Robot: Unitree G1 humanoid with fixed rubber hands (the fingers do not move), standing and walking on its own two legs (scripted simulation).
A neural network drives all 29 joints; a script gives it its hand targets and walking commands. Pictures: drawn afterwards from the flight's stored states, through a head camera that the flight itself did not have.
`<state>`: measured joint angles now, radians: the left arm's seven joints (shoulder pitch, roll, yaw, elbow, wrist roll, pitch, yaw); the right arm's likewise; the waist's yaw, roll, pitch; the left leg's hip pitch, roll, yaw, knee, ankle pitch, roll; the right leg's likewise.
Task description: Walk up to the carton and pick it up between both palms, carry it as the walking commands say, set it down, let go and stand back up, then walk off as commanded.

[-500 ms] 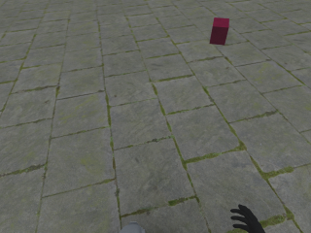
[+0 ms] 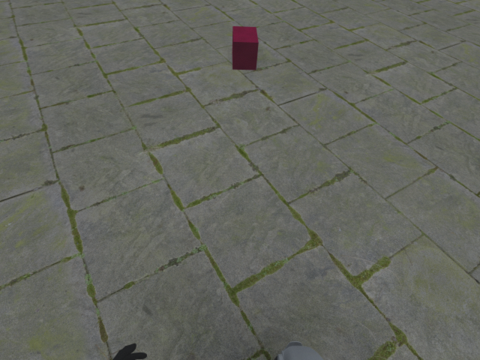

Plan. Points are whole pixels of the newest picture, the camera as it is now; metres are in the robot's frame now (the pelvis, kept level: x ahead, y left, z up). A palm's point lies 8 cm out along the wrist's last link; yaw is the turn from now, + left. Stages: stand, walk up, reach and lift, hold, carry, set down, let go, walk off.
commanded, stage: walk up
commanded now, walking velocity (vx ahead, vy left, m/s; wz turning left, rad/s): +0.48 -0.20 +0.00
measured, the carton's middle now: (244, 48) +2.53 -0.27 -0.66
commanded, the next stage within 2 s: none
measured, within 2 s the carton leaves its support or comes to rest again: neither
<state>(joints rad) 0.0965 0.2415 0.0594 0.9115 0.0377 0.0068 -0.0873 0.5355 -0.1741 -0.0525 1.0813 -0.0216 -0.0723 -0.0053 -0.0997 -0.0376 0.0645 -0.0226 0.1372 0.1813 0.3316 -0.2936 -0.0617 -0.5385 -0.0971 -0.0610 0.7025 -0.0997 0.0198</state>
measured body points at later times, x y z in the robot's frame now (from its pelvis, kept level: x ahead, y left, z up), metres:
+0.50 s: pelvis +0.25 -0.07 +0.00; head +0.28 -0.09 +0.45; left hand +0.12 +0.15 -0.13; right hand +0.43 -0.30 -0.13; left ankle +0.38 +0.09 -0.69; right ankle +0.15 -0.16 -0.75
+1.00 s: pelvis +0.51 -0.04 +0.00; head +0.53 -0.01 +0.45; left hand +0.62 +0.20 -0.15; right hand +0.41 -0.28 -0.12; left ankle +0.46 +0.06 -0.75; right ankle +0.61 -0.23 -0.67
